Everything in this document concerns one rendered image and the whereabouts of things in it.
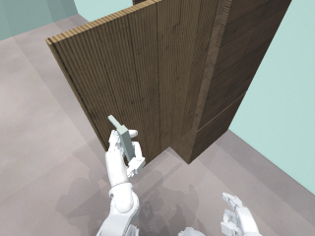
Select handle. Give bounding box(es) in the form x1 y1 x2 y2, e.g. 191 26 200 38
107 115 136 162

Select left robot hand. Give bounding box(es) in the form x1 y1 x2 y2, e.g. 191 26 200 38
105 130 146 188

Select cupboard door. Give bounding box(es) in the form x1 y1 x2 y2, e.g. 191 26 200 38
45 0 220 167

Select robot left forearm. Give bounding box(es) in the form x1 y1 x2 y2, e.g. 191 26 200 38
96 182 141 236

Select right robot hand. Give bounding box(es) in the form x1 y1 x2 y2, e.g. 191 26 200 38
220 193 260 236

